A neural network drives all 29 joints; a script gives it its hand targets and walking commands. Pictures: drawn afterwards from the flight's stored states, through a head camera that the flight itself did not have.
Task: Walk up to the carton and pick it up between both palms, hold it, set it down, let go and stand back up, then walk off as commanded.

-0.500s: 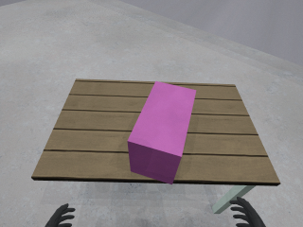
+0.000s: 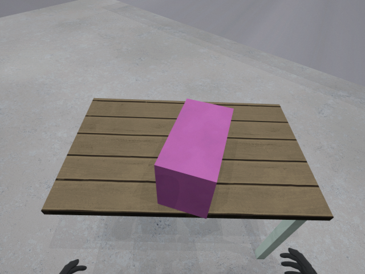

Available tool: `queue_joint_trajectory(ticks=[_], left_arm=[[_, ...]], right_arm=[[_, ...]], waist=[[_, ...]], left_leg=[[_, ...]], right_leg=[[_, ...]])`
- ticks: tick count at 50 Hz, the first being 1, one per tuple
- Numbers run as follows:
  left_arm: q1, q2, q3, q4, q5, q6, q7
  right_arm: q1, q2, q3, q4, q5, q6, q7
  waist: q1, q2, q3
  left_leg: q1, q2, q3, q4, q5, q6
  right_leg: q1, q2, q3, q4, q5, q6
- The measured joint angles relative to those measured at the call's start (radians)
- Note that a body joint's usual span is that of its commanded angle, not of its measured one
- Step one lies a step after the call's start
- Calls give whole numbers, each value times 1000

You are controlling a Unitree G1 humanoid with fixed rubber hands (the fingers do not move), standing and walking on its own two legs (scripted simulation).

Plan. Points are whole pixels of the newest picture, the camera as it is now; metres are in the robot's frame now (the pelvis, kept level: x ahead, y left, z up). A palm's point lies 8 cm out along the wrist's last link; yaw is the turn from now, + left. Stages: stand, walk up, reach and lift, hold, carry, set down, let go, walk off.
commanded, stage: walk off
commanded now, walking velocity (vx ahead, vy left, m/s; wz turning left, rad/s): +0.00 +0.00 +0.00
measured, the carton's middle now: (196, 155) +0.48 -0.05 -0.08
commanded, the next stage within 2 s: none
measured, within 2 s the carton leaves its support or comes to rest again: neither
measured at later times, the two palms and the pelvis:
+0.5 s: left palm out of the picture +0.02 +0.25 -0.11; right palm out of the picture +0.03 -0.38 -0.13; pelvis -0.06 -0.06 -0.02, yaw -1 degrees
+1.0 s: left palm out of the picture -0.06 +0.20 -0.08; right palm out of the picture -0.10 -0.43 -0.14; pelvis -0.16 -0.11 -0.01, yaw +0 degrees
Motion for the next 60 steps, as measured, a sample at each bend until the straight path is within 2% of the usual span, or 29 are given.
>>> queue_joint_trajectory(ticks=[11, 13, 16, 19, 22, 24, 25, 26, 28, 29, 33, 38, 46, 54, 60], left_arm=[[-5, 9, 4, 28, 0, -9, 0], [-15, 23, 17, 28, 0, -9, 4], [-16, 45, 45, 29, 0, 9, 10], [-11, 66, 61, 28, 0, 32, 10], [-9, 76, 72, 27, 0, 42, 9], [-4, 76, 79, 26, 0, 42, 9], [-1, 76, 80, 27, 0, 42, 9], [-1, 70, 80, 28, 1, 42, 10], [2, 55, 80, 27, 2, 43, 9], [2, 52, 80, 27, 2, 43, 10], [-3, 51, 81, 27, 2, 43, 23], [-21, 51, 80, 27, 2, 43, 32], [-41, 51, 83, 27, 2, 43, 33], [-80, 51, 96, 27, 2, 43, 36], [-119, 51, 114, 27, 2, 46, 39]], right_arm=[[0, 0, -4, 17, 0, 0, -1], [-1, 0, -12, 17, 0, 5, -2], [1, -4, -27, 18, 0, 28, -6], [2, -15, -42, 17, 0, 51, -12], [1, -28, -60, 17, 0, 67, -18], [1, -41, -67, 17, 0, 82, -18], [-1, -49, -71, 18, 0, 89, -18], [-10, -55, -77, 18, 0, 100, -21], [-10, -59, -83, 18, 0, 120, -29], [-7, -60, -83, 18, 0, 128, -32], [1, -64, -77, 17, 0, 135, -35], [9, -74, -74, 17, 0, 135, -35], [37, -88, -74, 17, 0, 135, -35], [103, -96, -74, 17, 0, 135, -35], [150, -96, -73, 17, 0, 135, -34]], waist=[[-1, -5, 15], [-4, -15, 47], [-9, -18, 91], [-12, -19, 125], [-12, -20, 155], [-10, -21, 167], [-9, -18, 172], [-8, -9, 195], [-7, -1, 215], [-8, -1, 218], [-9, 1, 221], [-10, 2, 223], [-14, 3, 232], [-33, 3, 233], [-62, 3, 233]], left_leg=[[0, -3, 0, 0, 7, 0], [1, -7, -1, 0, 17, 0], [0, -3, -3, 0, 33, 0], [-6, 3, -2, 0, 48, 0], [-20, 8, -1, 1, 68, -4], [-42, 9, 1, 28, 68, -6], [-65, 12, 0, 68, 52, -7], [-79, 12, -10, 131, -33, -7], [-115, -33, -64, 297, -190, -7], [-130, -62, -87, 377, -215, -7], [-141, -134, -113, 541, -168, -7], [-142, -171, -114, 562, -157, -7], [-142, -173, -114, 579, -142, -7], [-142, -173, -114, 601, -142, -7], [-139, -160, -114, 601, -194, -7]], right_leg=[[-13, -1, -1, 26, 3, -7], [-61, -1, -1, 132, 11, -22], [-138, 22, -2, 391, -202, -27], [-150, 32, 0, 508, -253, -27], [-120, 27, 1, 462, -254, -27], [-65, 17, 2, 313, -178, -27], [-42, 15, 1, 246, -144, -42], [-41, 23, -3, 256, -137, -65], [-41, 26, -6, 265, -129, -94], [-41, 23, -6, 258, -120, -100], [-49, 23, -7, 200, -62, -105], [-74, 24, -13, 154, -1, -119], [-81, 24, -26, 148, 44, -127], [-100, 24, -39, 140, 72, -126], [-155, 24, -45, 140, 96, -124]])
